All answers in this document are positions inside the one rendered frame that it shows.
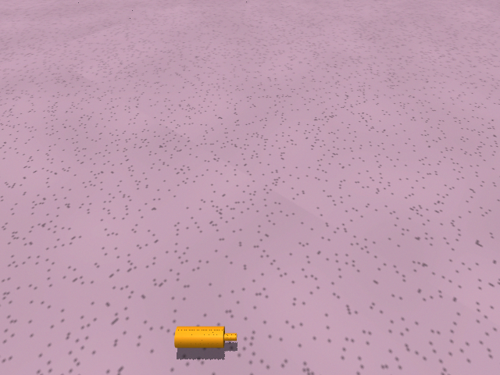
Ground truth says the bottle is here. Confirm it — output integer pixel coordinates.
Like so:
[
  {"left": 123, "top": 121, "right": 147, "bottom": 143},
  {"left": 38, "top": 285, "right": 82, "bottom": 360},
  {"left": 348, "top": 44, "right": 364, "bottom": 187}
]
[{"left": 174, "top": 327, "right": 237, "bottom": 348}]

